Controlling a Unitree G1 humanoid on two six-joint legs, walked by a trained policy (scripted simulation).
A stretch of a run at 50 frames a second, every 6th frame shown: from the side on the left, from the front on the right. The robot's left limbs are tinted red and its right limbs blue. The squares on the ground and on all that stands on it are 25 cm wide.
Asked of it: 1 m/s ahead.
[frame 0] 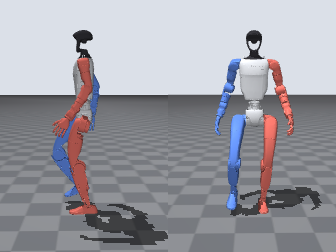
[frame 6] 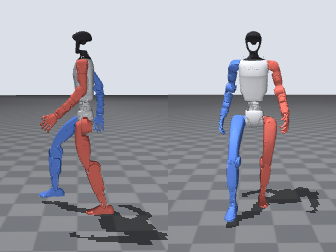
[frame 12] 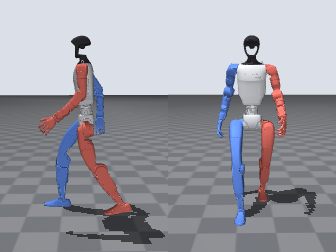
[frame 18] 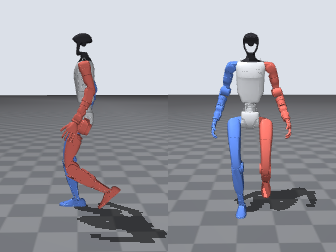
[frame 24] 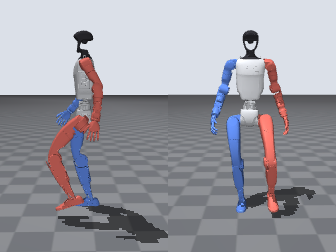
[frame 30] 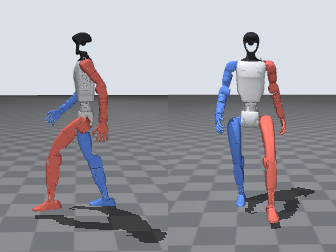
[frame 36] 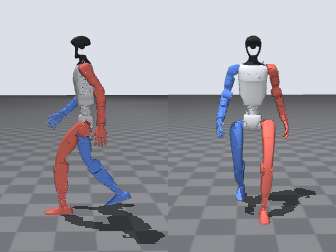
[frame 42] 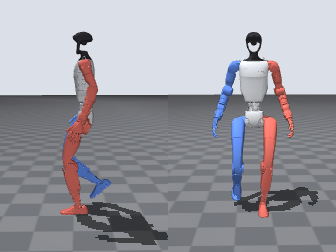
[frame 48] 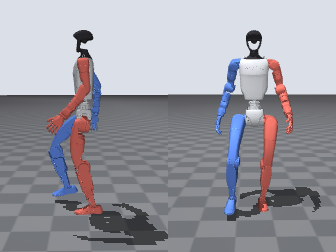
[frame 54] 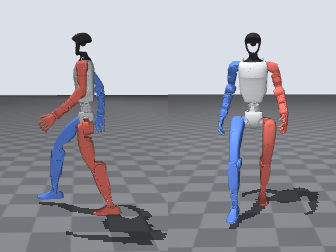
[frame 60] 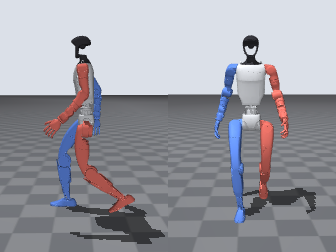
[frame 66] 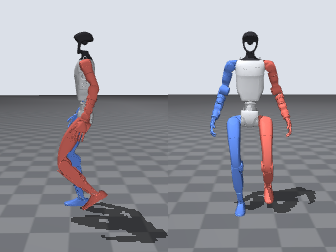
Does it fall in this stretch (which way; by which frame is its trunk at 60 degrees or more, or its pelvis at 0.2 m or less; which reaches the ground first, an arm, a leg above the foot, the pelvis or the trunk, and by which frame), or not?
no
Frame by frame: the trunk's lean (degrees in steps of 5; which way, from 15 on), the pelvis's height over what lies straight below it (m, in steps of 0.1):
0: 0, 0.8
6: 0, 0.8
12: 5, 0.7
18: 5, 0.8
24: 0, 0.8
30: 5, 0.8
36: 5, 0.7
42: 0, 0.8
48: 0, 0.8
54: 5, 0.8
60: 5, 0.7
66: 0, 0.8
